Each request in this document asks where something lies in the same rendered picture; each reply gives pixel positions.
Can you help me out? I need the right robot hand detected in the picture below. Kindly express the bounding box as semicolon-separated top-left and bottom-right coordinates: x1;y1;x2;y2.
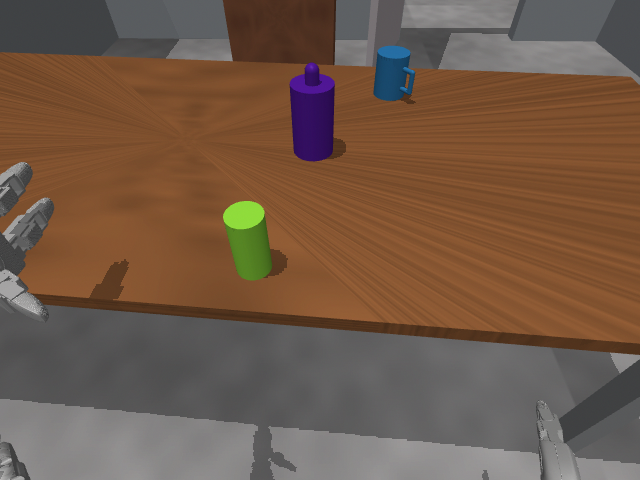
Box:
536;400;581;480

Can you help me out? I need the table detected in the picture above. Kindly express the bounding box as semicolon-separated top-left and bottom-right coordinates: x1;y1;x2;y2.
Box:
0;52;640;453

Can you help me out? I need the left robot hand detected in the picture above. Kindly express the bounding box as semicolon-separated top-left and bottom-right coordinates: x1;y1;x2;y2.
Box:
0;162;54;323

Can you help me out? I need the left robot arm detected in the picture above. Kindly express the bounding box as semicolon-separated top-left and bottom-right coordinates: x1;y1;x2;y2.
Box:
0;442;31;480

